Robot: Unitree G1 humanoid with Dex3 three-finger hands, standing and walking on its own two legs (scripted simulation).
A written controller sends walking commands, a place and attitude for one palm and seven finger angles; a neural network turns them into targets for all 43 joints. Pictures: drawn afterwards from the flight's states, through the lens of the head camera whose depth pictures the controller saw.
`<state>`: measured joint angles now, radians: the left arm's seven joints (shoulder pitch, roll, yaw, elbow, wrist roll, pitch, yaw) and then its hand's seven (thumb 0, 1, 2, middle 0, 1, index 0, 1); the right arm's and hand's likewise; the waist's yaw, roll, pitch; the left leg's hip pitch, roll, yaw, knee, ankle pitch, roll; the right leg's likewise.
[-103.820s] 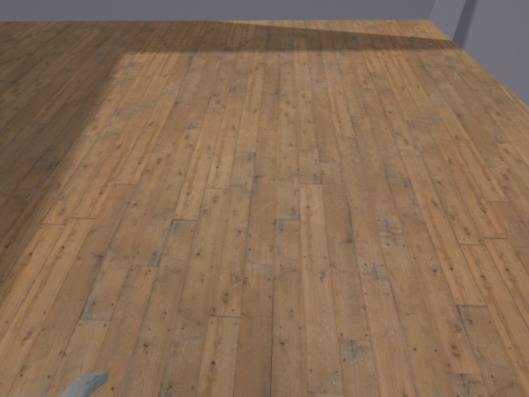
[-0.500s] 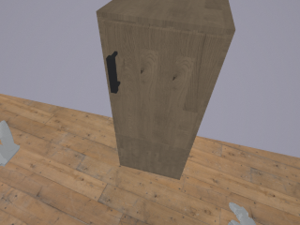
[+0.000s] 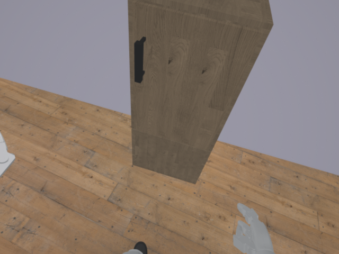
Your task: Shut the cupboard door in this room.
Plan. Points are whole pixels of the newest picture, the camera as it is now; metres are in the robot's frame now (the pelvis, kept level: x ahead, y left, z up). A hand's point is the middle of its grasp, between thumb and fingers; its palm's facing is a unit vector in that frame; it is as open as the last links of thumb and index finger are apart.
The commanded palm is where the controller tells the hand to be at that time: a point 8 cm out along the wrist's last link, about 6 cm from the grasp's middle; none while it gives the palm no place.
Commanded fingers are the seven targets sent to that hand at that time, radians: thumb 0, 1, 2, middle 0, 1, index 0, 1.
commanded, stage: stop stepping back and stand still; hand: left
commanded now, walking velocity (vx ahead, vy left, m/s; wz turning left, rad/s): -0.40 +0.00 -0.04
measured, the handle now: (140, 60) +0.70 +0.19 +0.07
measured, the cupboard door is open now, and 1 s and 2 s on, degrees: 0 0 0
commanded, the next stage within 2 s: none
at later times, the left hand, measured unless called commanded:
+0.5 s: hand out of the picture +0.17 +0.30 +0.17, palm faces +0.50 -0.84 -0.21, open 7.4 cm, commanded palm +0.07 +0.32 +0.19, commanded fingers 0.00 0.90 0.90 -0.20 -0.30 -0.20 -0.30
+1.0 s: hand out of the picture +0.10 +0.32 +0.13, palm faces +0.48 -0.83 -0.29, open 7.4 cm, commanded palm +0.04 +0.36 +0.19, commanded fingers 0.00 0.90 0.90 -0.20 -0.30 -0.20 -0.30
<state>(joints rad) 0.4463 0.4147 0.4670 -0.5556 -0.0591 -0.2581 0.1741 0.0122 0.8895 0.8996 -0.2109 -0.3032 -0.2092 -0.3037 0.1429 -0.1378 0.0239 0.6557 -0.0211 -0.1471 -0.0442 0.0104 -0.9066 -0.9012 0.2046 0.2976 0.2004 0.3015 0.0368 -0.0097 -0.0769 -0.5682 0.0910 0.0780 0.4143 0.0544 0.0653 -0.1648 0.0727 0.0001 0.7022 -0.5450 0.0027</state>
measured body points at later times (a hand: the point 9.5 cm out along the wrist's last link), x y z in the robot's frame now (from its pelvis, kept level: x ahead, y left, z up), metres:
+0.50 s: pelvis -0.08 +0.03 -0.03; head -0.12 +0.06 +0.42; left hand +0.14 +0.35 +0.18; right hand +0.00 -0.25 -0.11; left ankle +0.09 +0.10 -0.73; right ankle -0.17 -0.13 -0.72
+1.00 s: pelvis -0.10 +0.07 +0.01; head -0.12 +0.06 +0.46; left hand +0.07 +0.36 +0.15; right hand +0.03 -0.20 -0.09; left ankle -0.10 +0.22 -0.72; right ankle -0.15 -0.01 -0.73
